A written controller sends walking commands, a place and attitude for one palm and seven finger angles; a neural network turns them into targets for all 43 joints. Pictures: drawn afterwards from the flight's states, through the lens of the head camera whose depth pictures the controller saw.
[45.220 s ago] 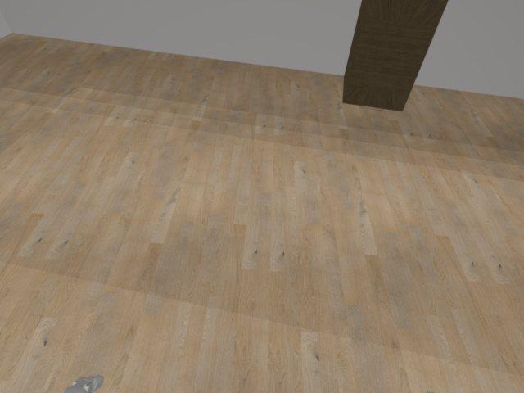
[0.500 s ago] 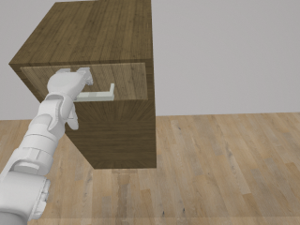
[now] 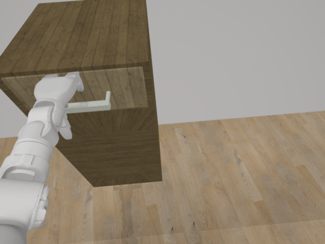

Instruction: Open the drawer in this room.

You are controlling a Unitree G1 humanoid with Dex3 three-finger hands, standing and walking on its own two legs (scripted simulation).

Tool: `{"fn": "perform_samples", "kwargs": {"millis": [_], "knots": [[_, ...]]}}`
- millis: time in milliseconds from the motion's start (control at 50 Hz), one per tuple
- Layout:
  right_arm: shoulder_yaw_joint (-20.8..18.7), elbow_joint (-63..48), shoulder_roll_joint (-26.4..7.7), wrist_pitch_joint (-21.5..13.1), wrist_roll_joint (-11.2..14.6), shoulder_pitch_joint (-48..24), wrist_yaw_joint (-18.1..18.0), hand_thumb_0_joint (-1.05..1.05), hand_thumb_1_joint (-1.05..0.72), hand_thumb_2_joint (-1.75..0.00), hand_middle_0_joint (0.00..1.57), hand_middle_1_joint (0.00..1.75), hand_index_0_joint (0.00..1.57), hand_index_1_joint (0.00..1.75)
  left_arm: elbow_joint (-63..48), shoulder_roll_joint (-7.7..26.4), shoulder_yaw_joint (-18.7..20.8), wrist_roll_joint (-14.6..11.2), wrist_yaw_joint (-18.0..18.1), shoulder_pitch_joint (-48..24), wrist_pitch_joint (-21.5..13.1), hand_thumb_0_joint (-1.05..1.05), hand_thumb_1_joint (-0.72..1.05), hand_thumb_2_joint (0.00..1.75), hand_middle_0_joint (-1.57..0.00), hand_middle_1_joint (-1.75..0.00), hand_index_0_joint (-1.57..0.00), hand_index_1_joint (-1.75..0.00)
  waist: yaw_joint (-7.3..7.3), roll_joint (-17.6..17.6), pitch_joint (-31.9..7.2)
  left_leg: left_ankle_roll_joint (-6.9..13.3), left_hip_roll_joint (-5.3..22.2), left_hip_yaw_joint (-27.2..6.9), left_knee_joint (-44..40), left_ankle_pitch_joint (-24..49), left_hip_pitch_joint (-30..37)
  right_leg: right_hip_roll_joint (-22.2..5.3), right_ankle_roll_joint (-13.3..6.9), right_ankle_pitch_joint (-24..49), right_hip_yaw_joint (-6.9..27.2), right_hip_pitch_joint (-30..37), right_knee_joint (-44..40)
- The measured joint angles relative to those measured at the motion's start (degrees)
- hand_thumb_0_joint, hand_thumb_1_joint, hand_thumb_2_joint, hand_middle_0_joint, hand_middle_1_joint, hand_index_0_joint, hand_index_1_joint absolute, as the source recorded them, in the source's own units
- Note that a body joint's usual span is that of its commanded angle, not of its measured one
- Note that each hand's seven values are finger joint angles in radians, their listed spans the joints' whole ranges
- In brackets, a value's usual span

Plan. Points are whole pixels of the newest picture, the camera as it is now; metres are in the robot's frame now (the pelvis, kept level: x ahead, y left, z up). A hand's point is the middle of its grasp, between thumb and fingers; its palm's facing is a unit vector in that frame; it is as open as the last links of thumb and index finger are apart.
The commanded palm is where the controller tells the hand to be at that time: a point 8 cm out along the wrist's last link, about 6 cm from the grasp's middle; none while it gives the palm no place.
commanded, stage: move the hooked fingers above the handle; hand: left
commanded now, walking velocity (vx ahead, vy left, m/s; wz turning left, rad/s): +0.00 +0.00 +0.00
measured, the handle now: (80, 102) +0.51 +0.25 +0.04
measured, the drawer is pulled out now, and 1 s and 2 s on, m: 0.00 0.00 0.00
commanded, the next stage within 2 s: none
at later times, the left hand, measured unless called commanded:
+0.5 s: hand (71, 98) +0.46 +0.24 +0.10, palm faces -0.06 +0.00 -1.00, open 13.7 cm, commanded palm +0.44 +0.25 +0.15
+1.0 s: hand (70, 97) +0.47 +0.24 +0.10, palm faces -0.01 -0.02 -1.00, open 13.5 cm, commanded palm +0.44 +0.24 +0.16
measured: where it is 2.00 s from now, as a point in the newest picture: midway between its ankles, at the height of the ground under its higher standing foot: outside the picture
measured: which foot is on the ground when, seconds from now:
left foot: down 0.00-1.00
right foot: down 0.00-1.00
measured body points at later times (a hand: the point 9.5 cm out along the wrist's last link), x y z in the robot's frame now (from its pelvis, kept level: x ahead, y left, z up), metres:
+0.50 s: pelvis -0.01 +0.01 +0.00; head +0.04 -0.01 +0.45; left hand +0.46 +0.23 +0.16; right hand +0.05 -0.26 -0.14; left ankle -0.02 +0.13 -0.73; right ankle -0.02 -0.11 -0.73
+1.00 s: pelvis +0.00 +0.01 +0.00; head +0.05 -0.01 +0.44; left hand +0.46 +0.24 +0.16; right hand +0.06 -0.26 -0.14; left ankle -0.02 +0.13 -0.73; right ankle -0.02 -0.11 -0.73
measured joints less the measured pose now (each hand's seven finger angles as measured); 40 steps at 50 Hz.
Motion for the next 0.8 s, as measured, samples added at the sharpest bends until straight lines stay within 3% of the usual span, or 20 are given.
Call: {"fn": "perform_samples", "kwargs": {"millis": [100, 180, 300, 440, 500, 640, 720, 800], "knots": [[-0.79, 0.37, -0.18, -0.59, -0.21, 0.20, -0.23, 0.00, -0.91, -0.89, 0.20, 0.30, 0.20, 0.30, -4.62, -1.37, -3.65, -0.95, -0.93, 1.21, -3.64, 0.00, -0.49, 0.30, -0.32, -1.21, -0.32, -1.21, 1.31, -0.50, 0.62, 0.16, -0.43, -1.16, 0.69, -0.04, 0.07, -0.46, 0.15, -0.10, -1.14, 0.95, -0.04], [-0.57, 1.04, -0.38, -1.39, -0.28, -1.40, -0.17, 0.00, -0.91, -0.89, 0.20, 0.30, 0.20, 0.30, -4.38, -2.93, -5.00, -0.40, 1.51, -0.95, -5.36, 0.00, -0.49, 0.30, -0.32, -1.20, -0.32, -1.20, 0.98, -1.13, 0.98, 0.32, -0.80, -1.73, 1.78, -0.20, -0.99, -0.86, 0.28, -0.34, -1.67, 0.26, 0.80], [0.09, 0.71, -0.16, -2.28, -0.73, -3.06, 0.52, 0.00, -0.91, -0.89, 0.20, 0.30, 0.20, 0.30, 0.58, -2.99, -2.75, 1.45, 5.93, -5.93, -1.34, 0.00, -0.49, 0.30, -0.32, -1.20, -0.32, -1.20, -0.42, -1.18, 0.59, 0.50, -0.80, -0.97, 2.41, -0.22, -2.94, -0.90, 0.45, -0.16, -0.86, -2.14, 1.67], [1.25, 0.64, -0.01, -0.71, -0.31, -1.60, 0.32, 0.00, -0.91, -0.89, 0.20, 0.30, 0.20, 0.30, 4.27, -3.07, -1.82, 1.22, 2.99, -6.72, 1.89, 0.00, -0.49, 0.30, -0.36, -1.24, -0.36, -1.25, -0.61, -0.09, -0.61, 0.67, -0.63, 0.14, 1.30, -0.20, -1.65, -0.67, 0.72, 0.12, 0.25, -1.47, 0.88], [1.67, 0.18, 0.15, -0.51, 0.03, -0.99, -0.19, 0.00, -0.91, -0.89, 0.20, 0.30, 0.21, 0.30, 4.88, -1.88, -1.59, 1.09, 1.19, -6.15, 1.69, 0.00, -0.49, 0.30, -0.34, -1.23, -0.34, -1.24, -0.97, -0.17, -0.21, 0.61, -0.50, 0.34, 1.09, -0.20, -1.10, -0.53, 0.67, 0.09, 0.44, -1.08, 0.84], [0.41, -0.53, -0.04, -0.93, -0.30, 1.12, -0.84, 0.00, -0.91, -0.89, 0.20, 0.30, 0.21, 0.30, 0.73, 0.42, -0.21, 0.39, -1.45, -1.50, -3.59, 0.00, -0.49, 0.30, -0.32, -1.21, -0.32, -1.21, -0.47, -0.79, 0.55, 0.44, -0.22, -0.01, 1.58, -0.40, -1.64, -0.27, 0.44, 0.01, 0.11, -1.30, 0.88], [-0.72, 0.54, -0.47, -1.31, -0.64, 1.55, -0.65, 0.00, -0.91, -0.89, 0.20, 0.30, 0.21, 0.30, -2.86, 0.16, -0.83, 0.32, 0.57, 0.05, -6.49, 0.00, -0.49, 0.30, -0.32, -1.21, -0.32, -1.21, 0.27, -1.05, 0.67, 0.42, -0.32, -0.84, 2.56, -0.80, -2.60, -0.40, 0.41, -0.37, -0.69, -1.63, 1.25], [-1.15, 1.82, -0.79, -1.81, -0.73, 0.65, -0.03, 0.00, -0.91, -0.89, 0.20, 0.30, 0.20, 0.30, -2.66, -0.64, -2.12, 0.50, 3.76, -2.04, -5.59, 0.00, -0.49, 0.30, -0.32, -1.20, -0.32, -1.20, 0.33, -1.23, 0.67, 0.44, -0.55, -1.58, 3.42, -1.09, -3.69, -0.65, 0.42, -0.74, -1.40, -2.23, 1.75]]}}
